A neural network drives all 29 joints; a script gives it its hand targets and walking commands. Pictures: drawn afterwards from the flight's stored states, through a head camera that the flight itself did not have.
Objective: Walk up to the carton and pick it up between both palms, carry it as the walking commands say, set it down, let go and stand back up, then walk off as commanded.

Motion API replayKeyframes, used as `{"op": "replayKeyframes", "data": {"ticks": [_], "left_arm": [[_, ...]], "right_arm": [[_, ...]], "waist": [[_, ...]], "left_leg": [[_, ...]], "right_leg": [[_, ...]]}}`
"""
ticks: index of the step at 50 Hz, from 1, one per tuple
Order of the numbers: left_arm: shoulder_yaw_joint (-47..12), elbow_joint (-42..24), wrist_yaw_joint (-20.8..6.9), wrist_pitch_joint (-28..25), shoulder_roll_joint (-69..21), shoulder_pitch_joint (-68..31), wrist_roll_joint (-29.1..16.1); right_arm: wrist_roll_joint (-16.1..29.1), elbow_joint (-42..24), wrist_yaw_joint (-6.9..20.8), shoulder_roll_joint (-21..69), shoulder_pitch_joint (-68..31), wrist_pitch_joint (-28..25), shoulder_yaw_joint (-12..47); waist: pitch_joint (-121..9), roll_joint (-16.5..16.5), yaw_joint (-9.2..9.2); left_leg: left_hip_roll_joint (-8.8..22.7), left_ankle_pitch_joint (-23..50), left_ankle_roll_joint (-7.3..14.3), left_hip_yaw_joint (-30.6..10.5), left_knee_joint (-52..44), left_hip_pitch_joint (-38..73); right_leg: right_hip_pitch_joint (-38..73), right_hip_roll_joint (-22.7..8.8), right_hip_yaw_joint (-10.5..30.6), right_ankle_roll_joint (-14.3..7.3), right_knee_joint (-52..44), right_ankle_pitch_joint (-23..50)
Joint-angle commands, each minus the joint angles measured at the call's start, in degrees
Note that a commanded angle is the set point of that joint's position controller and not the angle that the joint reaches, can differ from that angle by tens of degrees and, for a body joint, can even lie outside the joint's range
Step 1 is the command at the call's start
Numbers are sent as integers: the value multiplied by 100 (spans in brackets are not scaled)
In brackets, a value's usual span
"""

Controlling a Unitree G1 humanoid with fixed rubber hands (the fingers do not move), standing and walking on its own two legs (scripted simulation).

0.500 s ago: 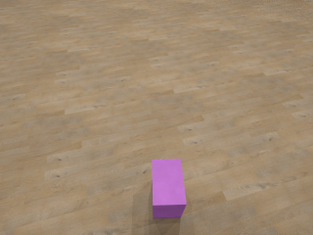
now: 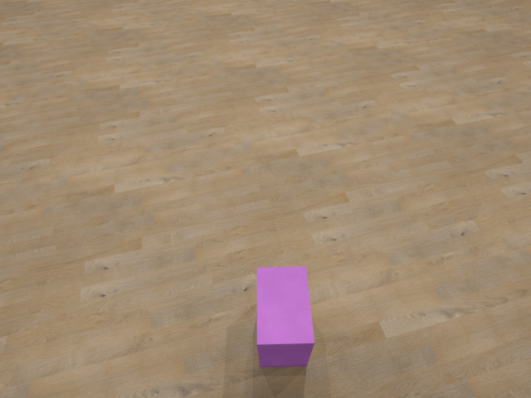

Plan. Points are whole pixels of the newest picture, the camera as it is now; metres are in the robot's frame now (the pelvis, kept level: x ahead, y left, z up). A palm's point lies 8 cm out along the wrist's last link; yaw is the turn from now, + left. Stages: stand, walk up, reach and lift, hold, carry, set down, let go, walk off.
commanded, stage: stand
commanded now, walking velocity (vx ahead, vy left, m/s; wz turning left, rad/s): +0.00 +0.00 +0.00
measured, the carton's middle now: (282, 318) +0.44 -0.01 -0.64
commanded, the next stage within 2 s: reach and lift in 0.28 s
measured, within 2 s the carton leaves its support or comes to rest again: neither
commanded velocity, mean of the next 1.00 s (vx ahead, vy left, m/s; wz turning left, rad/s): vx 0.00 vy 0.00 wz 0.00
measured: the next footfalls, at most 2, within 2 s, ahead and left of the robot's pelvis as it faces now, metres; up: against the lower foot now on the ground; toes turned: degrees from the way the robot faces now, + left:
none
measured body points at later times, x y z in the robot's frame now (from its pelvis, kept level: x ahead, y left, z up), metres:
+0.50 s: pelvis -0.02 +0.00 -0.03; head +0.03 +0.00 +0.42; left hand +0.17 +0.22 -0.15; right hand +0.18 -0.22 -0.15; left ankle -0.02 +0.13 -0.74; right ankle -0.02 -0.05 -0.74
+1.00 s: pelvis -0.08 +0.06 -0.07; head +0.06 +0.04 +0.35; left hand +0.17 +0.21 -0.19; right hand +0.17 -0.20 -0.19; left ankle -0.02 +0.14 -0.74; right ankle -0.02 -0.05 -0.74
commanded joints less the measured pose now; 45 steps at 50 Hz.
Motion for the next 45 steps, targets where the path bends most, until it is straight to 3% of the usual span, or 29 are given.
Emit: {"op": "replayKeyframes", "data": {"ticks": [1,14,15,16,17,18,19,20,21,22,24,25,26,30,32,37,45], "left_arm": [[76,-14,21,-28,499,504,-3],[101,23,-22,-106,806,288,-27],[-78,-1988,-116,336,1473,-1723,-545],[-554,-3998,-29,707,1135,-3733,-694],[-491,-3568,90,1252,958,-4184,-636],[-274,-3161,98,1823,1209,-3663,-789],[-400,-2758,30,2310,1189,-3049,-808],[-554,-2432,-72,2830,1077,-2318,-792],[-487,-2221,-115,3330,1057,-1799,-689],[-385,-2120,-125,3736,981,-1374,-577],[-303,-2185,-174,4152,954,-910,-413],[-216,-2473,-200,4201,906,-981,-364],[-54,-2835,-224,4103,895,-1142,-279],[393,-3997,-224,3559,517,-1741,59],[475,-4278,-240,3347,384,-1798,62],[477,-4764,-195,2946,80,-1870,33],[251,-5151,173,3163,-270,-2544,-223]], "right_arm": [[9,-17,-6,-341,440,-17,-57],[-16,-85,24,-581,258,-96,-78],[671,-2096,17,-1481,-1752,166,166],[822,-3290,-111,-840,-3763,673,433],[873,-3089,-67,-813,-3741,1163,347],[975,-3068,-77,-961,-3218,1680,308],[1065,-3043,-80,-997,-2798,2196,407],[1009,-2908,-64,-938,-2289,2817,558],[916,-2819,-115,-942,-1638,3367,571],[858,-2698,-148,-884,-1102,3770,546],[907,-2459,-113,-512,-533,4182,580],[919,-2546,-94,-419,-488,4231,556],[817,-2699,-65,-379,-608,4117,407],[128,-3642,114,-310,-1551,3385,-194],[-36,-4070,265,-456,-1848,3098,-257],[-224,-4432,493,-667,-1916,2639,-439],[-86,-4123,856,-1238,-3056,2685,-529]], "waist": [[294,-186,-28],[217,-137,-16],[-1037,-418,-475],[-1150,80,-421],[-1007,66,-3],[-1017,-307,247],[-804,-584,234],[-756,-517,141],[-817,-445,102],[-979,-271,50],[-1644,-222,-159],[-1993,-293,-197],[-2100,-262,-145],[-1841,33,126],[-1836,-117,227],[-2714,-429,206],[-2216,-170,195]], "left_leg": [[502,491,133,-340,-177,-250],[556,349,125,-332,-176,-436],[-7,-1508,686,-278,1349,-1634],[102,-1203,605,-319,1871,-1763],[186,-1259,597,-403,1882,-2138],[265,-1207,739,-373,1776,-2229],[167,-1063,682,-417,1849,-1919],[184,-799,598,-530,1854,-1836],[156,-366,569,-590,1822,-2045],[61,130,553,-625,1822,-2339],[-223,829,549,-821,1771,-2779],[-283,1060,579,-887,1725,-2883],[-318,1062,586,-881,1662,-3096],[-277,1163,479,-816,1653,-3206],[-241,1306,410,-743,1885,-3170],[-254,1457,308,-622,2601,-3254],[-100,-572,166,-680,2642,-3305]], "right_leg": [[-140,-1139,995,344,-565,1189],[75,-1120,928,342,-500,1505],[-1864,-846,1022,303,612,-1834],[-2368,-1002,1088,138,755,-1477],[-2256,-997,875,67,838,-1377],[-2365,-964,780,46,876,-1240],[-2602,-1059,905,2,776,-1298],[-2679,-1100,1125,32,745,-1067],[-2504,-1087,1293,90,783,-289],[-2016,-956,1396,155,1004,1038],[-919,-825,1608,225,1478,3389],[-536,-780,1667,267,1590,4028],[-360,-771,1691,294,1609,4120],[-867,-661,1474,256,1533,2945],[-1301,-567,1351,237,1754,2494],[-2154,-318,1135,271,2622,2098],[-3143,-183,911,120,2774,-464]]}}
